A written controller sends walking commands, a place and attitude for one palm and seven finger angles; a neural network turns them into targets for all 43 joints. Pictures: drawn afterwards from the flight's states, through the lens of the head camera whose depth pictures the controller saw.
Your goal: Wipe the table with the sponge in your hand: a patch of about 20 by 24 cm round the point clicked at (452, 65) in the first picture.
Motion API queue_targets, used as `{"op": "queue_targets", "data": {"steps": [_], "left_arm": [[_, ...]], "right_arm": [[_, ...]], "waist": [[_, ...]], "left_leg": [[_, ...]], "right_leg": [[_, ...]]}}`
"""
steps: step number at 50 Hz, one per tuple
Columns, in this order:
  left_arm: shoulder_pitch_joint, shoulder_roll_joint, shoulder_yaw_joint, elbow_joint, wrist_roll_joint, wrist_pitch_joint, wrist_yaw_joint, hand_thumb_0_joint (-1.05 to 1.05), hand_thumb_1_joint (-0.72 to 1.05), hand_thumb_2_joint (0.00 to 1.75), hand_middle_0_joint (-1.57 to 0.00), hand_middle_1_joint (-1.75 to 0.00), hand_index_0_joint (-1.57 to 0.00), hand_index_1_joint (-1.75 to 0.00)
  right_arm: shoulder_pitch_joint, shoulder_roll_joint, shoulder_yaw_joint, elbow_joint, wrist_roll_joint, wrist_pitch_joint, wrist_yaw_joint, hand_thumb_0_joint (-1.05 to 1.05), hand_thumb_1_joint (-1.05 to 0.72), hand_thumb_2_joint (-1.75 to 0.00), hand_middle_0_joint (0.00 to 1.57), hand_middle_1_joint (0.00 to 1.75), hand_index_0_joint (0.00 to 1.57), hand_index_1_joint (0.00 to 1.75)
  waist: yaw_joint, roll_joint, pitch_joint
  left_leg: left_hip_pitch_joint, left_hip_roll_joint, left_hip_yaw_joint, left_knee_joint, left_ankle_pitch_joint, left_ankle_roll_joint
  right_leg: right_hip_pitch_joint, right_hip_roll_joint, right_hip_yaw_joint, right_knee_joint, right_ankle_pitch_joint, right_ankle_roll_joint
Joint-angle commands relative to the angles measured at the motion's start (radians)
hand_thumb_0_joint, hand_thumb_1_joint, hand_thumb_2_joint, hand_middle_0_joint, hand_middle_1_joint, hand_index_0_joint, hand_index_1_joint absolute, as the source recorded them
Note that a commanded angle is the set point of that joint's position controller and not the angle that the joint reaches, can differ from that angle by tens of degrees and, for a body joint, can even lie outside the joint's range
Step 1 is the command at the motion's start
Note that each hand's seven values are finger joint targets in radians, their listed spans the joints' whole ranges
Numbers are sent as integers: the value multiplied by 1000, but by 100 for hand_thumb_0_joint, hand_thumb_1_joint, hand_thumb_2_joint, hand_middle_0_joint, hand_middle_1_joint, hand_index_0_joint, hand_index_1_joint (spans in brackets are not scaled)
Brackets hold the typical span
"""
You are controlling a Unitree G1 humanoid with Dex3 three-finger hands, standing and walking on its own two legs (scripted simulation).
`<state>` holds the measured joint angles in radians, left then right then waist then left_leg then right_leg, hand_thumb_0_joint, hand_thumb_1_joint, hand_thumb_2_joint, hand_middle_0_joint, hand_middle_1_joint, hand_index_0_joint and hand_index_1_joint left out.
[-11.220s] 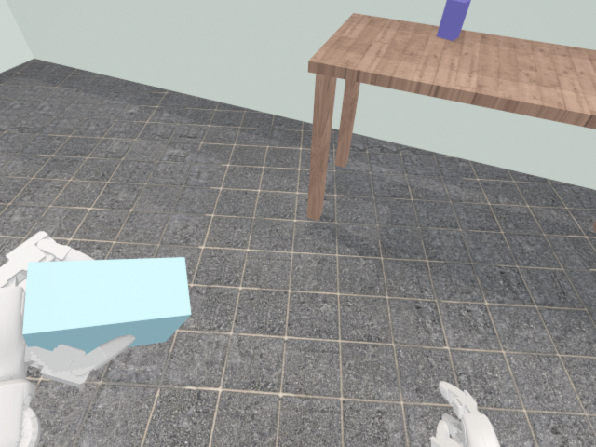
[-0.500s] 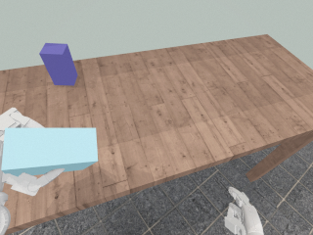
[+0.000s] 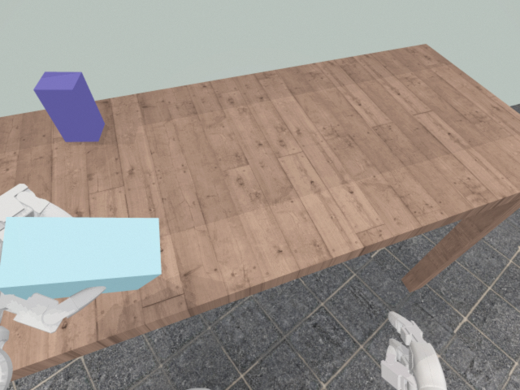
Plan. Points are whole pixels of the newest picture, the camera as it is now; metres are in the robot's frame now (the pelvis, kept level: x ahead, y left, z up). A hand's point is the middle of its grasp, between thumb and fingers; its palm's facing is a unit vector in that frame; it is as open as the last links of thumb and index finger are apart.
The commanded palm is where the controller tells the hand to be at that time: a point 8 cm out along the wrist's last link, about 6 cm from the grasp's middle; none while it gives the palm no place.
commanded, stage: come to a stop and stand still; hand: left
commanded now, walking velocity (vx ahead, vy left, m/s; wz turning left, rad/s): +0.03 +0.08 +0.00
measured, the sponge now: (108, 259) +0.24 +0.20 +0.14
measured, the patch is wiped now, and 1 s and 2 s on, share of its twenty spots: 0.00 0.00 0.00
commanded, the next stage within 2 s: look again from close up in 0.80 s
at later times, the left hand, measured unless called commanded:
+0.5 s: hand out of the picture +0.22 +0.30 +0.16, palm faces +0.34 -0.86 -0.39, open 9.9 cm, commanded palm +0.16 +0.33 +0.18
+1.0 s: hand out of the picture +0.22 +0.30 +0.16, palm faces +0.36 -0.84 -0.39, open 9.9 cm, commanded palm +0.15 +0.33 +0.18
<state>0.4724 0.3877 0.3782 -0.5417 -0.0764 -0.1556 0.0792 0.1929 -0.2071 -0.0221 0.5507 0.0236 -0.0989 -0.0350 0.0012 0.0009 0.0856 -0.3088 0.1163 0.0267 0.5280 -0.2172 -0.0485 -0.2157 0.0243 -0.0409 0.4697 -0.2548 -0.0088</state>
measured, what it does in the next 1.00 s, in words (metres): shifts its weight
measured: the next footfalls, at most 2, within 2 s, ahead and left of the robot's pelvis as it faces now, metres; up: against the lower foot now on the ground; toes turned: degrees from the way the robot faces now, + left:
none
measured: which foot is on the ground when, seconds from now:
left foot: down 0.00-1.00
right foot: down 0.00-1.00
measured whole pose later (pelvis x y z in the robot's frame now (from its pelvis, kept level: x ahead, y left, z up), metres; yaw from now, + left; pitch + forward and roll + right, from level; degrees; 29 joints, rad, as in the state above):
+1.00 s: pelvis -0.01 +0.05 +0.00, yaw +0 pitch -1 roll -2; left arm 0.42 0.38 0.37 -0.50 -0.03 -0.21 0.10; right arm 0.19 -0.19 0.01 0.57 0.01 -0.15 -0.02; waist 0.02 -0.03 0.09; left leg -0.27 0.03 0.05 0.48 -0.19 0.02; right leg -0.17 -0.05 -0.01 0.39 -0.20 0.06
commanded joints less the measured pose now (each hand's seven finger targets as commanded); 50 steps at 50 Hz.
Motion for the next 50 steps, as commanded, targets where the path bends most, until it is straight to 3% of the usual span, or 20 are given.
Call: {"op": "queue_targets", "data": {"steps": [1,4,5,6,7,8,9,12,15,19,24,30,34,38,39,40,44,45,49,50], "left_arm": [[-24,175,126,-193,-5,-54,45,0,10,130,-120,-160,-120,-160],[-18,197,144,-200,3,-52,57,0,10,130,-120,-160,-120,-160],[-18,152,106,-183,1,-56,50,0,10,130,-120,-160,-120,-160],[-931,921,681,-312,122,-150,30,0,10,130,-120,-160,-120,-160],[-410,318,251,181,57,-114,-6,0,10,130,-120,-160,-120,-160],[-217,216,183,198,47,-117,-11,0,10,130,-120,-160,-120,-160],[-156,89,64,117,17,-125,-8,0,10,130,-120,-160,-120,-160],[-110,121,35,-98,24,-128,13,0,10,130,-120,-160,-120,-160],[-76,132,59,-142,28,-121,30,0,10,130,-120,-160,-120,-160],[-138,249,197,-198,27,-139,54,0,10,130,-120,-160,-120,-160],[-193,184,145,-189,31,-156,50,0,10,130,-120,-160,-120,-160],[-180,76,22,-131,47,-135,41,0,10,130,-120,-160,-120,-160],[-205,142,81,-138,54,-121,51,0,10,130,-120,-160,-120,-160],[-190,135,77,-163,46,-125,44,0,10,130,-120,-160,-120,-160],[-188,168,111,-169,49,-121,51,0,10,130,-120,-160,-120,-160],[-166,118,70,-154,44,-124,45,0,10,130,-120,-160,-120,-160],[-135,167,120,-181,44,-121,51,0,10,130,-120,-160,-120,-160],[-116,109,70,-157,39,-121,42,0,10,130,-120,-160,-120,-160],[-106,160,116,-163,43,-114,50,0,10,130,-120,-160,-120,-160],[-89,110,70,-135,36,-113,42,0,10,130,-120,-160,-120,-160]], "right_arm": [[-92,-102,-31,-147,1,-52,-13,0,-90,-90,20,30,20,30],[-111,-111,-28,-136,6,-52,-22,0,-90,-90,20,30,20,30],[-91,-109,-24,-129,-1,-48,-20,0,-90,-90,20,30,20,30],[38,-138,-70,-76,-69,-101,-31,0,-90,-90,20,30,20,30],[-15,-39,-25,-46,-37,-107,-24,0,-90,-90,20,30,20,30],[15,-118,-54,-117,-14,-122,-15,0,-90,-90,20,30,20,30],[-23,-116,-47,-116,0,-126,5,0,-90,-90,20,30,20,30],[-54,-121,-45,-125,-5,-127,35,0,-90,-90,20,30,20,30],[-77,-119,-36,-130,-5,-125,33,0,-90,-90,20,30,20,30],[-107,-116,-25,-132,-4,-117,8,0,-90,-90,20,30,20,30],[-93,-107,-18,-124,-5,-131,4,0,-90,-90,20,30,20,30],[-67,-107,-10,-100,-15,-132,16,0,-90,-90,20,30,20,30],[-94,-111,-10,-104,-11,-123,10,0,-90,-90,20,30,20,30],[-82,-106,-13,-121,-13,-110,7,0,-90,-90,20,30,20,30],[-103,-109,-9,-121,-10,-110,3,0,-90,-90,20,30,20,30],[-89,-100,-7,-122,-14,-104,4,0,-90,-90,20,30,20,30],[-99,-111,-14,-129,-7,-106,4,0,-90,-90,20,30,20,30],[-82,-104,-10,-126,-11,-100,5,0,-90,-90,20,30,20,30],[-97,-115,-19,-124,-3,-100,1,0,-90,-90,20,30,20,30],[-80,-109,-15,-122,-9,-93,2,0,-90,-90,20,30,20,30]], "waist": [[6,-10,-173],[5,12,-163],[3,11,-168],[83,-183,-56],[30,-217,-179],[60,-99,-185],[43,89,-257],[49,30,-243],[37,6,-208],[28,86,-176],[21,170,-174],[13,101,-169],[14,96,-164],[14,66,-168],[14,107,-167],[14,100,-164],[13,100,-192],[11,96,-172],[13,83,-187],[12,71,-175]], "left_leg": [[123,-53,-7,-3,23,59],[152,-39,-20,-41,69,64],[140,-35,-20,-55,86,70],[-23,-56,85,108,84,44],[18,-144,19,55,50,48],[82,-118,54,-5,104,40],[178,-104,47,-72,177,58],[189,-49,2,-63,340,71],[128,-26,-33,-118,206,79],[83,-24,-52,-182,18,78],[64,-9,-66,-205,-71,81],[76,-22,-73,-199,-52,68],[86,-25,-68,-209,-59,61],[78,-35,-63,-191,-62,62],[84,-36,-58,-204,-77,59],[68,-37,-60,-207,-80,62],[99,-45,-45,-183,-31,57],[79,-46,-51,-189,-19,58],[108,-48,-34,-169,11,56],[92,-51,-39,-169,19,59]], "right_leg": [[-32,-128,128,-159,129,-22],[-31,-123,112,-141,148,-21],[-7,-110,83,-129,160,-14],[-60,-123,188,-234,375,9],[48,-198,218,-103,517,-100],[74,-176,237,-92,600,-54],[105,-145,166,-29,497,-41],[84,-87,68,-38,318,7],[73,-66,32,-35,160,13],[59,-56,40,-33,79,10],[77,-55,30,-30,65,1],[64,-49,25,-81,87,5],[60,-51,36,-94,81,8],[80,-58,42,-114,99,4],[72,-54,40,-113,84,7],[84,-49,27,-114,87,7],[86,-55,39,-112,122,6],[90,-49,25,-114,130,7],[78,-57,39,-115,150,9],[83,-55,28,-122,155,9]]}}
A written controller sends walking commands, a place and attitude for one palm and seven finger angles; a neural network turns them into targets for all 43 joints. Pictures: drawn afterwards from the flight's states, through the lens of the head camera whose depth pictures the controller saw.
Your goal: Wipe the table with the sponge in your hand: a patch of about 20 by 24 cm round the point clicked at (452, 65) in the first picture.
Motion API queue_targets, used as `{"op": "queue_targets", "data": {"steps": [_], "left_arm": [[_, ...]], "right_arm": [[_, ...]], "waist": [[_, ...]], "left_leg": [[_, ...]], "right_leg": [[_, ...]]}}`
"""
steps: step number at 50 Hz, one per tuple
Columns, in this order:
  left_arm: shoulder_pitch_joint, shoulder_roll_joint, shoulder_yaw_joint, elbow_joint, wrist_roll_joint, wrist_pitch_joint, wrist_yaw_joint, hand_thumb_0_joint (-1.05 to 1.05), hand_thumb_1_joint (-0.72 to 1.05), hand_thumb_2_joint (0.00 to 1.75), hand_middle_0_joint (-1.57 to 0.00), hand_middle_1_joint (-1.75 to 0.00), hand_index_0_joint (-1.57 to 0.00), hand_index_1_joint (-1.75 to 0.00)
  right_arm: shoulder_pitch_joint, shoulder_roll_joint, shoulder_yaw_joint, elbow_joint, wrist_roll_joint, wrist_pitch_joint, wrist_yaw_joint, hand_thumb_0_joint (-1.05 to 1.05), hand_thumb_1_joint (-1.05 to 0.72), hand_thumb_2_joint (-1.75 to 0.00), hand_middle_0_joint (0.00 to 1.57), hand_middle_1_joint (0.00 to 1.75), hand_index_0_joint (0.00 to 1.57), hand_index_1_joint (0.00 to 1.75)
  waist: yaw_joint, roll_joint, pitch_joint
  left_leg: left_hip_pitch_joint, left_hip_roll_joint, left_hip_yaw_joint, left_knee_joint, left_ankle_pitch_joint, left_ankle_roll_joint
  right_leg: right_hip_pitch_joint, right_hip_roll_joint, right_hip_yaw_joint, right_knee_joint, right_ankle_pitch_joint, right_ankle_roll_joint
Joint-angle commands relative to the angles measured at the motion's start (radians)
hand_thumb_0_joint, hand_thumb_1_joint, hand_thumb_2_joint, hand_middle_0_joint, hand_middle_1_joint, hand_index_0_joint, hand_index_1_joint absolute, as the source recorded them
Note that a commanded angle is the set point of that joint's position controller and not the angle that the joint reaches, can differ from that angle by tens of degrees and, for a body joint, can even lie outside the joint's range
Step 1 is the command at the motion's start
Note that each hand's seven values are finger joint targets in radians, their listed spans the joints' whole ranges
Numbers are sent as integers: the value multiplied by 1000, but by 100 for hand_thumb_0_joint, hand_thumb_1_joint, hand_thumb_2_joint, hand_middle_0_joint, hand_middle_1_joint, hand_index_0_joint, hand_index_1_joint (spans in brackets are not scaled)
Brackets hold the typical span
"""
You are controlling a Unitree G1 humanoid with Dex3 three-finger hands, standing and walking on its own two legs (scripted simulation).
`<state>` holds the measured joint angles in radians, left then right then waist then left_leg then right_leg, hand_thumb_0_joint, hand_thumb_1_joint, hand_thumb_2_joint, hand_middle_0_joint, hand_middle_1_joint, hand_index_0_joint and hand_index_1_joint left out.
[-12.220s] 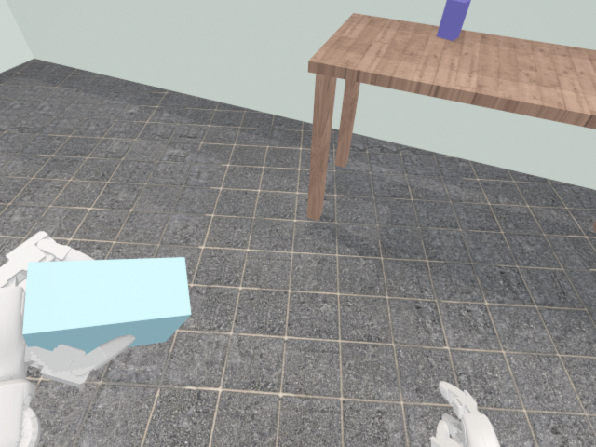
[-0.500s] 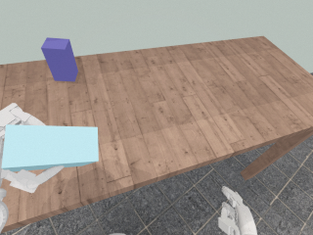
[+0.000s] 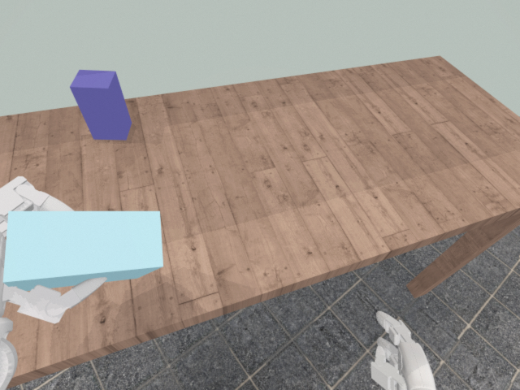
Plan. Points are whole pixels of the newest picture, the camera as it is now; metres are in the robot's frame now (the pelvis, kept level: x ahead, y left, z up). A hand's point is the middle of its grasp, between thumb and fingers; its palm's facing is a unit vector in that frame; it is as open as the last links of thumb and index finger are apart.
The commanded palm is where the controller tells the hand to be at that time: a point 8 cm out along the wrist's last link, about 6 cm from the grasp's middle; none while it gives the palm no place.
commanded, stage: look again from close up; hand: left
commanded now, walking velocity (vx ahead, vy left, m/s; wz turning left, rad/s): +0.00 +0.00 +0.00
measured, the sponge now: (109, 250) +0.24 +0.20 +0.14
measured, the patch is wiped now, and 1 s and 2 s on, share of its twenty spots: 0.00 0.00 0.00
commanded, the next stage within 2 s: come to a stop and stand still in 0.16 s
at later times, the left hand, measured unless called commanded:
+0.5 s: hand (48, 213) +0.25 +0.26 +0.18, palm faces +0.44 -0.80 -0.40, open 9.9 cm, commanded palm +0.17 +0.26 +0.18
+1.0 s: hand (68, 238) +0.24 +0.24 +0.16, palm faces +0.34 -0.85 -0.39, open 9.9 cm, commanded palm +0.17 +0.28 +0.18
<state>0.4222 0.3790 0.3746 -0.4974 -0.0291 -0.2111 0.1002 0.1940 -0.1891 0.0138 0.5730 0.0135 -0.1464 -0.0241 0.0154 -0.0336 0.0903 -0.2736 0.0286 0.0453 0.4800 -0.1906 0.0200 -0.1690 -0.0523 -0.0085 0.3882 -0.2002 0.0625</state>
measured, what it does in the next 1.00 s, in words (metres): stands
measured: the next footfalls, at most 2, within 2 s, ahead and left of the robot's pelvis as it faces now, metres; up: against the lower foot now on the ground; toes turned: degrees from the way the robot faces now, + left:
none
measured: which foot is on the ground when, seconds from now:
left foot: down 0.00-1.00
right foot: down 0.00-1.00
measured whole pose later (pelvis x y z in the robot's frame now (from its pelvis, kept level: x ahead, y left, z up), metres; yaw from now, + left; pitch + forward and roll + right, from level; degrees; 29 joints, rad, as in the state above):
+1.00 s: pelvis +0.01 +0.00 +0.00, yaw +0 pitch -1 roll -1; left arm 0.41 0.37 0.36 -0.49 -0.03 -0.21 0.09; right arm 0.17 -0.18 0.01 0.58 0.01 -0.15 -0.02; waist 0.02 -0.04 0.09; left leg -0.26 0.03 0.06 0.48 -0.21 0.02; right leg -0.17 -0.06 0.00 0.40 -0.22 0.06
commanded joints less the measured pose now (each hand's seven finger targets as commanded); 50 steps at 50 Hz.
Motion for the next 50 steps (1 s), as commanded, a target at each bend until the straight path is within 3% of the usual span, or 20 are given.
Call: {"op": "queue_targets", "data": {"steps": [1,5,9,10,16,17,18,19,20,25,28,29,30,34,36,40,44,45,49,50], "left_arm": [[-44,143,91,-198,-11,-57,22,0,10,130,-120,-160,-120,-160],[-39,120,72,-172,-15,-47,23,0,10,130,-120,-160,-120,-160],[-68,179,122,-217,-9,-43,34,0,10,130,-120,-160,-120,-160],[-52,124,72,-193,-15,-44,26,0,10,130,-120,-160,-120,-160],[-35,144,92,-214,-20,-35,28,0,10,130,-120,-160,-120,-160],[-990,944,677,-405,115,-142,15,0,10,130,-120,-160,-120,-160],[-390,296,250,172,30,-100,-19,0,10,130,-120,-160,-120,-160],[-250,153,145,143,-8,-66,-12,0,10,130,-120,-160,-120,-160],[-239,121,84,14,-4,-86,-18,0,10,130,-120,-160,-120,-160],[-19,107,32,-126,-15,-59,-8,0,10,130,-120,-160,-120,-160],[-61,194,127,-143,-18,-71,3,0,10,130,-120,-160,-120,-160],[-91,265,199,-168,-15,-71,17,0,10,130,-120,-160,-120,-160],[-96,198,150,-153,-18,-78,11,0,10,130,-120,-160,-120,-160],[-153,225,171,-210,-13,-89,18,0,10,130,-120,-160,-120,-160],[-145,169,111,-222,-13,-90,13,0,10,130,-120,-160,-120,-160],[-94,108,55,-177,-4,-76,12,0,10,130,-120,-160,-120,-160],[-84,168,112,-204,2,-63,22,0,10,130,-120,-160,-120,-160],[-60,116,68,-175,-4,-62,14,0,10,130,-120,-160,-120,-160],[-56,197,149,-211,-7,-55,22,0,10,130,-120,-160,-120,-160],[-36,132,92,-188,-14,-57,11,0,10,130,-120,-160,-120,-160]], "right_arm": [[-83,-129,-57,-152,4,-47,-10,0,-90,-90,20,30,20,30],[-85,-130,-55,-144,3,-37,-13,0,-90,-90,20,30,20,30],[-107,-137,-61,-147,10,-39,-19,0,-90,-90,20,30,20,30],[-90,-130,-56,-145,3,-33,-18,0,-90,-90,20,30,20,30],[-90,-134,-64,-153,7,-28,-19,0,-90,-90,20,30,20,30],[-2,-157,-79,-114,-69,-61,-18,0,-90,-90,20,30,20,30],[-38,-38,-37,-46,-34,-59,-18,0,-90,-90,20,30,20,30],[-47,-132,-92,-130,8,-68,-10,0,-90,-90,20,30,20,30],[-19,-125,-89,-147,8,-65,-3,0,-90,-90,20,30,20,30],[-85,-127,-62,-155,9,-62,26,0,-90,-90,20,30,20,30],[-92,-129,-60,-156,2,-56,2,0,-90,-90,20,30,20,30],[-117,-135,-58,-153,5,-50,-8,0,-90,-90,20,30,20,30],[-99,-126,-56,-155,0,-45,-15,0,-90,-90,20,30,20,30],[-109,-127,-56,-155,6,-60,-24,0,-90,-90,20,30,20,30],[-84,-127,-57,-153,4,-68,-21,0,-90,-90,20,30,20,30],[-78,-128,-55,-131,0,-76,-9,0,-90,-90,20,30,20,30],[-99,-137,-60,-130,3,-67,-7,0,-90,-90,20,30,20,30],[-80,-127,-55,-130,-2,-57,-6,0,-90,-90,20,30,20,30],[-106,-131,-56,-146,6,-44,-10,0,-90,-90,20,30,20,30],[-86,-124,-53,-145,1,-35,-9,0,-90,-90,20,30,20,30]], "waist": [[-1,111,-186],[-3,65,-174],[-1,96,-181],[-4,84,-172],[-2,84,-185],[56,-73,-97],[4,-88,-253],[31,129,-316],[23,187,-309],[23,39,-183],[15,-20,-133],[15,24,-141],[7,50,-127],[9,131,-174],[7,141,-182],[4,113,-194],[5,109,-225],[4,97,-209],[6,92,-217],[3,80,-203]], "left_leg": [[65,39,-55,-113,-1,-8],[65,32,-51,-105,-3,-8],[89,35,-41,-102,-18,-10],[67,32,-49,-106,-17,-7],[89,36,-43,-86,50,-8],[-19,65,-15,54,133,-8],[90,-18,-21,-18,161,-11],[220,7,6,-41,202,-13],[208,31,7,-3,274,0],[73,37,-16,-67,77,-6],[50,18,-23,-86,-58,-14],[72,25,-26,-106,-92,-10],[37,32,-42,-120,-109,0],[78,42,-46,-128,-87,6],[83,43,-54,-124,-34,7],[104,39,-44,-101,45,0],[139,39,-36,-88,131,-9],[112,39,-44,-90,143,-7],[123,43,-45,-92,156,-10],[103,42,-48,-94,151,-6]], "right_leg": [[40,15,7,-39,113,-64],[24,15,6,-52,101,-63],[5,9,25,-47,86,-64],[18,14,10,-51,84,-64],[21,3,23,-41,141,-67],[-93,-53,93,-106,243,-97],[-4,-67,102,-3,319,-141],[-15,-38,95,51,267,-125],[-2,-22,85,45,266,-107],[-6,7,21,0,90,-71],[-55,2,45,-49,-6,-75],[-73,6,44,-47,-50,-72],[-47,8,22,-36,-47,-73],[-11,15,28,-9,16,-73],[16,18,10,-2,68,-73],[16,19,1,-16,121,-68],[22,15,11,-8,170,-67],[31,17,-8,-14,175,-66],[36,13,-3,-10,177,-63],[40,15,-15,-21,179,-64]]}}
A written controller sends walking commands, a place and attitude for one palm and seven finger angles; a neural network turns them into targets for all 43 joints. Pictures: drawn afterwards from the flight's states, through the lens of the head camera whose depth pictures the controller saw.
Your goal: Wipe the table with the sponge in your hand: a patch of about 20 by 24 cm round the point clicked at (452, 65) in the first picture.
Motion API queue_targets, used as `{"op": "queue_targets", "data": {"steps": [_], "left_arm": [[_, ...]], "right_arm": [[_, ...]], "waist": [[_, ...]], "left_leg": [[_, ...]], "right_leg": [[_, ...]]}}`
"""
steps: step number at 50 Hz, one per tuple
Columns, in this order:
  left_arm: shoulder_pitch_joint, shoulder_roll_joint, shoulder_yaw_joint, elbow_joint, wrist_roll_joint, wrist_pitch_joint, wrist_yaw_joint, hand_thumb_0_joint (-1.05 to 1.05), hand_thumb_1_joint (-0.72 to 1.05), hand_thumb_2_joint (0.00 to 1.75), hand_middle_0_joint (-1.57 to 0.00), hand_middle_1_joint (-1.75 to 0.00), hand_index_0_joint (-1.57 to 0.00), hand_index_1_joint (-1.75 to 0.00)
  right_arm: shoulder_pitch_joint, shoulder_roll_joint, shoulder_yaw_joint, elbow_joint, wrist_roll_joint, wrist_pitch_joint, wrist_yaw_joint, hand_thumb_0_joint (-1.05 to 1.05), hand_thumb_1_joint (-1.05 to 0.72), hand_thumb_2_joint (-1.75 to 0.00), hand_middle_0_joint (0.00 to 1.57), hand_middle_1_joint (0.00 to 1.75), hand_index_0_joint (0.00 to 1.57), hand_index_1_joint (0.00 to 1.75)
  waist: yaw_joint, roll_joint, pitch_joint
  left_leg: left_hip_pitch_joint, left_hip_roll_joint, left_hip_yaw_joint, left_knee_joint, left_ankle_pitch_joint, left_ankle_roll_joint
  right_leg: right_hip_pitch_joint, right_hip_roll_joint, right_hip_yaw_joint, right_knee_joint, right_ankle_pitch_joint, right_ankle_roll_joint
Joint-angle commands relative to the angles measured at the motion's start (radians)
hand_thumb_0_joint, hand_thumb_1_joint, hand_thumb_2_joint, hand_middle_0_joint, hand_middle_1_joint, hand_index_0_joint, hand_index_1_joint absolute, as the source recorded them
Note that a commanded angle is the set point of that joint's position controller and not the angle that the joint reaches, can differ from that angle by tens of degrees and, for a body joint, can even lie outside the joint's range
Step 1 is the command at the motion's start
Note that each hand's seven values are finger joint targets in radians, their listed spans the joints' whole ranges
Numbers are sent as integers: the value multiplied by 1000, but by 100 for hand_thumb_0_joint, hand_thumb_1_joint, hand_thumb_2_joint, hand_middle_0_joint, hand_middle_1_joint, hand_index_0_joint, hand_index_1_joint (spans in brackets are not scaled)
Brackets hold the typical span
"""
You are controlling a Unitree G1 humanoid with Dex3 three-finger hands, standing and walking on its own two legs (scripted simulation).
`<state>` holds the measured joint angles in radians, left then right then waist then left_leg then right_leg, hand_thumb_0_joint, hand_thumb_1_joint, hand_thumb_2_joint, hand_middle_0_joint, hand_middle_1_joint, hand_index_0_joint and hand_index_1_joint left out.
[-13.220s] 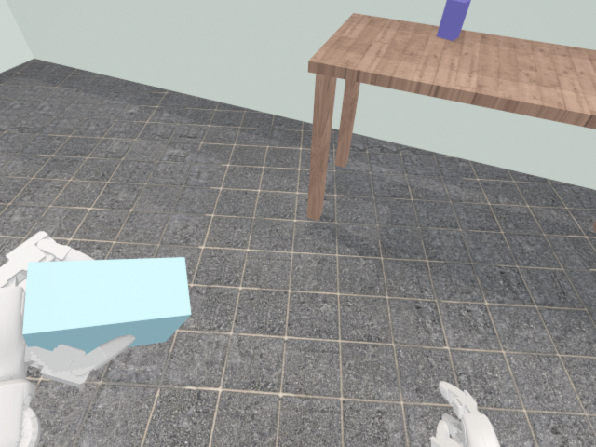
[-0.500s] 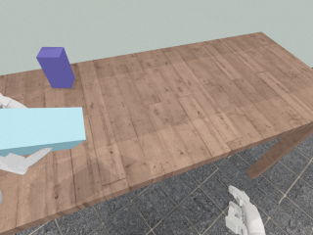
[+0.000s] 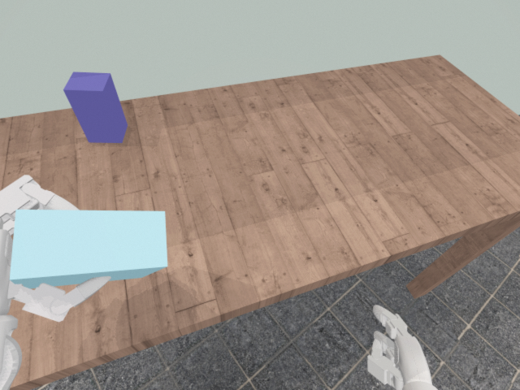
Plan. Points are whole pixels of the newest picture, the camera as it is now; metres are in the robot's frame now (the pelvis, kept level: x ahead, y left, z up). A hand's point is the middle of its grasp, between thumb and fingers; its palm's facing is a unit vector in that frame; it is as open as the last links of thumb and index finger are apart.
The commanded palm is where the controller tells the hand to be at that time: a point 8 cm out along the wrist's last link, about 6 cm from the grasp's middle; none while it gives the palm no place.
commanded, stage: come to a stop and stand still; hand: left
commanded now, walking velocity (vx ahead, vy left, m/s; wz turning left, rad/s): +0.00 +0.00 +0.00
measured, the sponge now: (114, 249) +0.24 +0.20 +0.13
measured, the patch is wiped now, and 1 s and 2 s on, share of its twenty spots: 0.00 0.00 0.00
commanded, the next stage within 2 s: look again from close up in 0.18 s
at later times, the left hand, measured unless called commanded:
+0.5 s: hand (56, 260) +0.21 +0.24 +0.16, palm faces +0.36 -0.84 -0.39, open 9.9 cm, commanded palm +0.15 +0.28 +0.18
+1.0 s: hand (75, 278) +0.20 +0.22 +0.15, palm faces +0.27 -0.75 -0.61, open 9.9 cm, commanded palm +0.16 +0.27 +0.19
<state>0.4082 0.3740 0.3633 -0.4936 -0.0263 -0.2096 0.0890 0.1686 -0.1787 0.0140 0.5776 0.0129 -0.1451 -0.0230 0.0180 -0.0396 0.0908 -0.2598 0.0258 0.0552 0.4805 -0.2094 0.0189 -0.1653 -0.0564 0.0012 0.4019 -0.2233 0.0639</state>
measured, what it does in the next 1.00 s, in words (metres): stands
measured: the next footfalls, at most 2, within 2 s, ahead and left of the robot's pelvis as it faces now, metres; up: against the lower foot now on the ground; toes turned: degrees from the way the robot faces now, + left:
none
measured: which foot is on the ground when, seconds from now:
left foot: down 0.00-1.00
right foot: down 0.00-1.00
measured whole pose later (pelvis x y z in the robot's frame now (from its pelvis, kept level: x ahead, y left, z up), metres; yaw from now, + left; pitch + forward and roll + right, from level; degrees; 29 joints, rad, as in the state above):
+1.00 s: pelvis +0.00 -0.03 -0.01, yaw +1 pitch -2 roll +0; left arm 0.43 0.49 0.33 -0.51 0.05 0.04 -0.01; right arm 0.13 -0.23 0.03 0.56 -0.01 -0.13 -0.04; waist 0.05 0.02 0.02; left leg -0.30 0.04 0.02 0.58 -0.25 -0.02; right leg -0.24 -0.04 -0.02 0.60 -0.33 0.02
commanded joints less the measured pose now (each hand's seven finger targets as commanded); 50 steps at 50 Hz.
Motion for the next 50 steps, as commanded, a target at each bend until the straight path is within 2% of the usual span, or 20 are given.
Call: {"op": "queue_targets", "data": {"steps": [1,4,5,9,10,14,15,21,33,34,35,36,37,39,41,43,44,47,49,50], "left_arm": [[-35,164,119,-227,-19,-58,22,0,10,130,-120,-160,-120,-160],[-30,195,154,-228,-16,-52,33,0,10,130,-120,-160,-120,-160],[-21,130,92,-204,-21,-54,23,0,10,130,-120,-160,-120,-160],[-40,171,123,-215,-15,-45,35,0,10,130,-120,-160,-120,-160],[-41,121,75,-194,-19,-47,27,0,10,130,-120,-160,-120,-160],[-62,176,120,-216,-11,-42,39,0,10,130,-120,-160,-120,-160],[-50,120,68,-184,-17,-43,29,0,10,130,-120,-160,-120,-160],[-56,149,91,-216,-16,-47,30,0,10,130,-120,-160,-120,-160],[-24,151,101,-216,-21,-45,30,0,10,130,-120,-160,-120,-160],[-966,951,475,-555,-5,-191,49,0,10,130,-120,-160,-120,-160],[-552,444,276,39,98,19,-6,0,10,130,-120,-160,-120,-160],[-406,272,120,44,3,85,-31,0,10,130,-120,-160,-120,-160],[-349,270,167,-9,-15,132,-64,0,10,130,-120,-160,-120,-160],[-155,145,38,12,-59,267,-110,0,10,130,-120,-160,-120,-160],[-106,215,35,-82,8,313,-123,0,10,130,-120,-160,-120,-160],[-82,266,63,-166,67,306,-117,0,10,130,-120,-160,-120,-160],[-105,350,147,-231,74,285,-96,0,10,130,-120,-160,-120,-160],[-131,353,197,-255,73,166,-43,0,10,130,-120,-160,-120,-160],[-221,445,265,-297,91,115,3,0,10,130,-120,-160,-120,-160],[-239,357,188,-259,106,106,16,0,10,130,-120,-160,-120,-160]], "right_arm": [[-59,-138,-58,-159,4,-36,-11,0,-90,-90,20,30,20,30],[-81,-140,-55,-159,7,-35,-16,0,-90,-90,20,30,20,30],[-62,-134,-51,-156,1,-28,-15,0,-90,-90,20,30,20,30],[-80,-142,-57,-158,9,-32,-19,0,-90,-90,20,30,20,30],[-61,-140,-53,-152,3,-26,-18,0,-90,-90,20,30,20,30],[-81,-146,-59,-158,11,-29,-23,0,-90,-90,20,30,20,30],[-65,-140,-53,-154,5,-22,-21,0,-90,-90,20,30,20,30],[-64,-144,-60,-163,9,-27,-21,0,-90,-90,20,30,20,30],[-54,-144,-64,-158,10,-30,-22,0,-90,-90,20,30,20,30],[14,-185,33,-218,79,-12,-103,0,-90,-90,20,30,20,30],[-71,-155,-78,-130,-50,-33,-79,0,-90,-90,20,30,20,30],[-79,-167,-41,-164,-22,-52,-21,0,-90,-90,20,30,20,30],[-73,-198,-55,-126,-22,-56,-17,0,-90,-90,20,30,20,30],[-152,-185,-30,-143,22,-52,-4,0,-90,-90,20,30,20,30],[-142,-197,-24,-148,15,-47,4,0,-90,-90,20,30,20,30],[-158,-189,-21,-171,3,-34,3,0,-90,-90,20,30,20,30],[-177,-195,-25,-176,6,-23,-2,0,-90,-90,20,30,20,30],[-167,-166,-27,-160,-25,-32,-22,0,-90,-90,20,30,20,30],[-164,-173,-36,-146,-27,-30,-33,0,-90,-90,20,30,20,30],[-152,-145,-30,-146,-30,-36,-33,0,-90,-90,20,30,20,30]], "waist": [[-1,107,-208],[1,117,-213],[-2,112,-200],[-3,112,-200],[-4,108,-187],[-4,100,-187],[-6,100,-170],[-7,116,-162],[-6,89,-192],[-44,264,-255],[76,247,-360],[46,215,-317],[71,181,-374],[76,184,-298],[70,132,-185],[60,84,-164],[58,87,-218],[49,58,-215],[49,120,-254],[45,150,-234]], "left_leg": [[97,45,-57,-92,182,-7],[100,44,-49,-93,129,-7],[83,42,-50,-97,116,-5],[100,45,-51,-100,86,-6],[72,41,-54,-107,68,-5],[82,43,-57,-110,29,-6],[62,40,-61,-118,13,-4],[40,40,-70,-127,-32,-5],[67,47,-67,-102,43,-2],[-71,52,-107,-111,-188,28],[165,-2,-15,-43,88,-43],[174,-10,-56,-48,249,-61],[236,8,-35,-34,283,-56],[193,-3,-23,-24,190,-44],[105,-2,-27,-44,143,-32],[73,-3,-28,-42,94,-25],[84,-7,-22,-32,47,-24],[74,-15,-27,14,72,-24],[80,-20,-20,38,24,-25],[73,-28,-17,49,46,-26]], "right_leg": [[44,16,-18,-28,217,-67],[36,11,-5,-38,199,-67],[36,14,-15,-48,194,-68],[21,11,-1,-50,174,-66],[26,15,-15,-58,160,-66],[15,11,1,-59,137,-67],[14,15,-12,-69,119,-66],[16,15,-7,-67,86,-69],[26,7,-4,-47,147,-70],[74,38,-25,101,-68,-4],[-3,66,-92,140,62,-110],[-62,84,-126,101,119,-107],[-48,87,-116,92,163,-94],[-66,85,-125,93,137,-85],[-79,73,-132,83,138,-82],[-95,76,-127,90,87,-76],[-92,81,-115,98,45,-72],[-133,85,-119,106,25,-65],[-161,84,-99,108,-31,-64],[-164,78,-101,108,-23,-70]]}}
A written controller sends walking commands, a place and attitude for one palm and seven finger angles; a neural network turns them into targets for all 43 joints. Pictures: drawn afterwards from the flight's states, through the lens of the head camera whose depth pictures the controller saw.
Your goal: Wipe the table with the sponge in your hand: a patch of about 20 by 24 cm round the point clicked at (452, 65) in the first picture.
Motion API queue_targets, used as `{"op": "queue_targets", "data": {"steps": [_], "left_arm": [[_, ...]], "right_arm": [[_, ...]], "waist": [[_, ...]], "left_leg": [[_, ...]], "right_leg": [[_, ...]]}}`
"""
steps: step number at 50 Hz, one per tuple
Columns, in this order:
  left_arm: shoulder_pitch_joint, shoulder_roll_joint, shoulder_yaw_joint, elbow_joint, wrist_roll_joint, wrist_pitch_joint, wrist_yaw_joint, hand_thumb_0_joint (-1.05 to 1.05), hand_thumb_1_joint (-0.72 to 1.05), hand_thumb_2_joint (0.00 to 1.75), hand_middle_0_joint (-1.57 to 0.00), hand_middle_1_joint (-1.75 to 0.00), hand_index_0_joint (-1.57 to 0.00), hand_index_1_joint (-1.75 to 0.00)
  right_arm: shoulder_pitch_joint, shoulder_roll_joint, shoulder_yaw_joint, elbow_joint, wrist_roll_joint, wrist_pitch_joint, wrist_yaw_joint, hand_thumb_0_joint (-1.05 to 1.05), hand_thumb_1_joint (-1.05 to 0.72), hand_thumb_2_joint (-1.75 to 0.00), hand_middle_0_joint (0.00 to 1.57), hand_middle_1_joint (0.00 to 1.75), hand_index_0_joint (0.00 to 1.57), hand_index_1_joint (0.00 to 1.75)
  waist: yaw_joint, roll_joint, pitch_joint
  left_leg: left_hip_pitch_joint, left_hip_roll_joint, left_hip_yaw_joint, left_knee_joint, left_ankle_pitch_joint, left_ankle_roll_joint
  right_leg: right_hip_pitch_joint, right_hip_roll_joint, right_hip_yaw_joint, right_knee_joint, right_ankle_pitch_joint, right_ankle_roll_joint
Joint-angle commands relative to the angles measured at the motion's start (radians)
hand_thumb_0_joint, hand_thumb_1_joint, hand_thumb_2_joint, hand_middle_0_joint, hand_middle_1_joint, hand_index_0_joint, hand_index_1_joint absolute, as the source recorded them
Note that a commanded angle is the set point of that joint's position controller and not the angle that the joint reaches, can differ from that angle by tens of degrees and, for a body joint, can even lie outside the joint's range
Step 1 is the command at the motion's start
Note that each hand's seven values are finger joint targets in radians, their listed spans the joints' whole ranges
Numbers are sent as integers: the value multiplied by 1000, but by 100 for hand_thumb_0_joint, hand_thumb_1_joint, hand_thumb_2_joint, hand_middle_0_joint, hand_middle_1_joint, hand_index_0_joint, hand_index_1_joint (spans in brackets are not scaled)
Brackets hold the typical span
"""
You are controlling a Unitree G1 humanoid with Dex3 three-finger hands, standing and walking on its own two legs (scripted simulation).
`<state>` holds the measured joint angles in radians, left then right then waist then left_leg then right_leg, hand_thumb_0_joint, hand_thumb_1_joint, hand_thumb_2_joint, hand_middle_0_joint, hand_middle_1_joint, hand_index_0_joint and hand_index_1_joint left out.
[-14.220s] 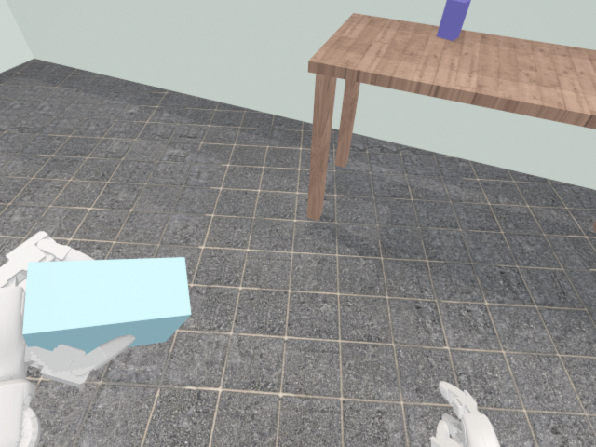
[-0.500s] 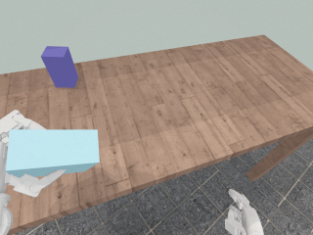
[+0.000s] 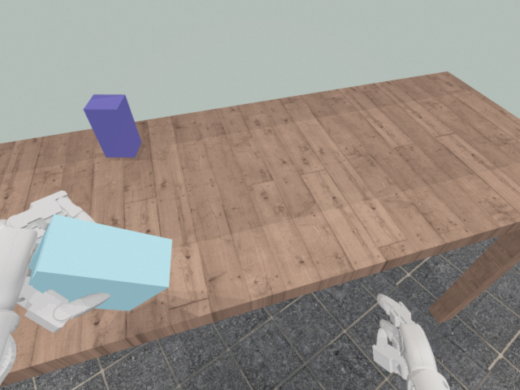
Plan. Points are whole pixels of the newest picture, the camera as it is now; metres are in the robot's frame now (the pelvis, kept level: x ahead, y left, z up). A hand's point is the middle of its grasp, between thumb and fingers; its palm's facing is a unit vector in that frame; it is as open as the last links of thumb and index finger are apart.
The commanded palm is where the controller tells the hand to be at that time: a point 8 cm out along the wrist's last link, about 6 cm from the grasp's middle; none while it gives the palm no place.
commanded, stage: turn the palm down, sponge in hand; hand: left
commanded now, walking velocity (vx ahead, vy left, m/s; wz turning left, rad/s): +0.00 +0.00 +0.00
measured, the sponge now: (116, 272) +0.22 +0.21 +0.12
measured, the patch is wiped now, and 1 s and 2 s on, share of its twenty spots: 0.00 0.00 0.00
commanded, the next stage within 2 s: move the sponge above the wiping area in 1.88 s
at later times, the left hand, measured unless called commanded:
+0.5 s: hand (53, 250) +0.21 +0.25 +0.19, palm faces +0.29 -0.48 -0.83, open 9.9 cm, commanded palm +0.17 +0.27 +0.22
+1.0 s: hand (34, 244) +0.22 +0.28 +0.18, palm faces +0.22 -0.26 -0.94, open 9.9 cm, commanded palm +0.18 +0.28 +0.24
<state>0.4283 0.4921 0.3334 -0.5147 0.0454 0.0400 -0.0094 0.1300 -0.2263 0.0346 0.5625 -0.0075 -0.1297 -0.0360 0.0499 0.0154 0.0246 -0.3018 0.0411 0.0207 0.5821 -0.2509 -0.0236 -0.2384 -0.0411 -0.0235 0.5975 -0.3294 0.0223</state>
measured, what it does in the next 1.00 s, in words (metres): stands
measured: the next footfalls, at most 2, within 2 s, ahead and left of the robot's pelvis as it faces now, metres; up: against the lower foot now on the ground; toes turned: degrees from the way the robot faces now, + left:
none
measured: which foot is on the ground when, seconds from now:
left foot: down 0.00-1.00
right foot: down 0.00-1.00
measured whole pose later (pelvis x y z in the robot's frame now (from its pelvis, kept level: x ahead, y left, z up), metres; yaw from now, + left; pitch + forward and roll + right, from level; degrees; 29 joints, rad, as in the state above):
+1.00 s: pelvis +0.00 -0.01 +0.01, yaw +1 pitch -4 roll +0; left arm 0.20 0.63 0.17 -0.43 0.55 0.34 -0.07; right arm 0.08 -0.25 0.05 0.61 0.05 -0.03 -0.13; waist 0.12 0.10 0.01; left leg -0.23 0.04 0.00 0.50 -0.21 -0.03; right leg -0.17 -0.04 -0.04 0.53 -0.30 0.01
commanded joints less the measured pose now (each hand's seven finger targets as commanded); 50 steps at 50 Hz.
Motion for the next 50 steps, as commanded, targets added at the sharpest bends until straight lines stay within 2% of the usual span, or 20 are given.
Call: {"op": "queue_targets", "data": {"steps": [1,4,5,10,14,15,17,19,20,22,29,30,33,34,35,39,40,44,45,50], "left_arm": [[-225,239,224,-143,46,-139,124,0,10,130,-120,-160,-120,-160],[-290,301,210,-80,76,-77,99,0,10,130,-120,-160,-120,-160],[-304,234,131,-60,86,-53,76,0,10,130,-120,-160,-120,-160],[-348,282,92,-70,123,8,-23,0,10,130,-120,-160,-120,-160],[-288,415,232,-94,132,-36,-32,0,10,130,-120,-160,-120,-160],[-287,366,202,-87,128,-46,-27,0,10,130,-120,-160,-120,-160],[-241,382,237,-41,117,-54,-14,0,10,130,-120,-160,-120,-160],[-243,426,268,-15,134,-33,7,0,10,130,-120,-160,-120,-160],[-245,367,214,-15,141,-27,14,0,10,130,-120,-160,-120,-160],[-193,385,215,-6,159,-2,18,0,10,130,-120,-160,-120,-160],[-260,417,166,-77,253,33,-2,0,10,130,-120,-160,-120,-160],[-274,379,126,-87,270,28,1,0,10,130,-120,-160,-120,-160],[-261,416,150,-125,317,31,24,0,10,130,-120,-160,-120,-160],[-260,447,184,-121,336,48,43,0,10,130,-120,-160,-120,-160],[-265,380,124,-127,347,59,51,0,10,130,-120,-160,-120,-160],[-287,417,134,-63,396,159,64,0,10,130,-120,-160,-120,-160],[-323,358,60,-62,410,181,54,0,10,130,-120,-160,-120,-160],[-399,391,24,-81,488,261,10,0,10,130,-120,-160,-120,-160],[-406,344,-30,-92,497,264,-4,0,10,130,-120,-160,-120,-160],[-465,375,-41,-132,576,278,-38,0,10,130,-120,-160,-120,-160]], "right_arm": [[-87,-107,-59,-97,-9,-47,-23,0,-90,-90,20,30,20,30],[-98,-131,-61,-89,3,-26,-42,0,-90,-90,20,30,20,30],[-105,-112,-50,-102,3,-25,-47,0,-90,-90,20,30,20,30],[-138,-113,-39,-125,20,-29,-86,0,-90,-90,20,30,20,30],[-139,-115,-47,-121,18,-43,-97,0,-90,-90,20,30,20,30],[-129,-100,-42,-126,16,-45,-95,0,-90,-90,20,30,20,30],[-99,-111,-54,-111,19,-40,-96,0,-90,-90,20,30,20,30],[-114,-113,-55,-106,32,-36,-91,0,-90,-90,20,30,20,30],[-102,-108,-53,-119,31,-35,-88,0,-90,-90,20,30,20,30],[-86,-124,-62,-123,30,-28,-89,0,-90,-90,20,30,20,30],[-140,-123,-52,-139,45,-36,-103,0,-90,-90,20,30,20,30],[-125,-119,-52,-143,40,-37,-104,0,-90,-90,20,30,20,30],[-115,-126,-59,-138,34,-30,-104,0,-90,-90,20,30,20,30],[-153,-121,-54,-131,43,-35,-100,0,-90,-90,20,30,20,30],[-140,-112,-50,-140,39,-31,-97,0,-90,-90,20,30,20,30],[-195,-123,-41,-122,54,-4,-92,0,-90,-90,20,30,20,30],[-190,-121,-33,-132,52,7,-91,0,-90,-90,20,30,20,30],[-277,-118,-12,-131,59,27,-91,0,-90,-90,20,30,20,30],[-260,-115,-12,-141,55,29,-90,0,-90,-90,20,30,20,30],[-299,-109,1,-143,48,40,-89,0,-90,-90,20,30,20,30]], "waist": [[0,104,-134],[-6,127,-147],[-3,121,-120],[11,34,-113],[48,16,-140],[47,8,-137],[51,-6,-129],[63,66,-107],[56,57,-114],[61,17,-141],[55,16,-125],[49,24,-142],[58,18,-182],[71,52,-165],[62,58,-174],[73,67,-116],[63,60,-115],[75,90,-124],[64,81,-139],[80,100,-172]], "left_leg": [[107,-36,17,-46,82,14],[103,-48,28,-45,38,20],[99,-51,30,-47,56,23],[124,-52,29,-58,63,38],[131,-51,30,-50,96,37],[118,-54,29,-46,108,39],[102,-46,29,-39,119,37],[89,-46,36,-42,104,30],[85,-44,35,-41,112,32],[79,-42,36,-31,141,37],[110,-47,30,-34,118,43],[115,-48,33,-32,132,45],[127,-46,26,-38,162,43],[134,-47,26,-37,158,37],[130,-45,31,-43,169,39],[109,-36,16,-88,135,25],[103,-33,16,-104,133,28],[139,-36,-3,-140,130,27],[148,-31,0,-143,136,30],[171,-33,-25,-177,147,32]], "right_leg": [[-111,61,-75,-90,86,-25],[-113,47,-47,-113,58,-20],[-104,40,-51,-121,75,-22],[-82,36,-32,-154,74,-12],[-37,33,-12,-162,103,-6],[-32,27,-18,-160,124,-4],[-26,21,-12,-160,150,3],[-29,18,1,-170,121,-4],[-24,13,-8,-160,143,-3],[-8,7,-2,-145,194,2],[-45,14,4,-157,158,1],[-40,14,-3,-152,181,0],[-19,11,-10,-136,209,0],[-19,19,4,-146,196,-12],[-9,16,-13,-140,215,-11],[-7,25,-8,-158,154,-20],[-1,22,-24,-160,155,-19],[12,34,-13,-176,128,-34],[22,32,-31,-175,142,-32],[55,40,-32,-181,147,-45]]}}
